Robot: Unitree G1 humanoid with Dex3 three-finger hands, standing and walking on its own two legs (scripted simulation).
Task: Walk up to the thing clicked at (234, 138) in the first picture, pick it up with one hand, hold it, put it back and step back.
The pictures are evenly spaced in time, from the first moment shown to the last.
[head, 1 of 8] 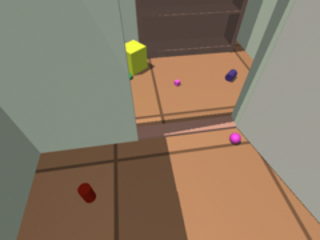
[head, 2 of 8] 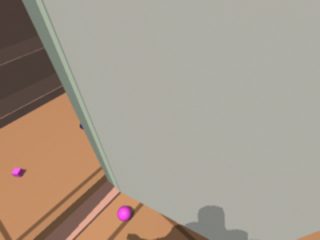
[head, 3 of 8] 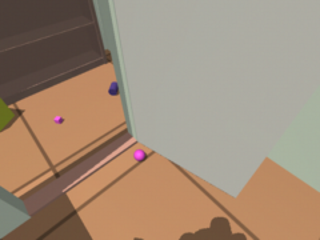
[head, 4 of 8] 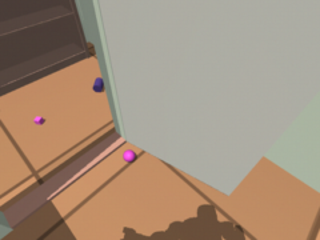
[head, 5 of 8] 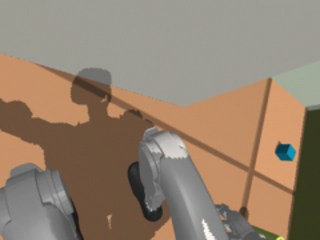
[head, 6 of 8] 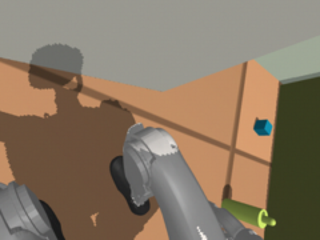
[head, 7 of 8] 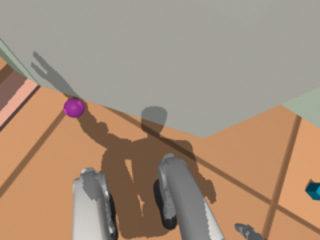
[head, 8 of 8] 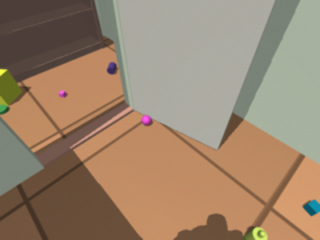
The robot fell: no
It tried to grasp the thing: no
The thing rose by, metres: 0.00
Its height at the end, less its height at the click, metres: +0.00
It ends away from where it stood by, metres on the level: 0.09
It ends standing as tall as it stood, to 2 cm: yes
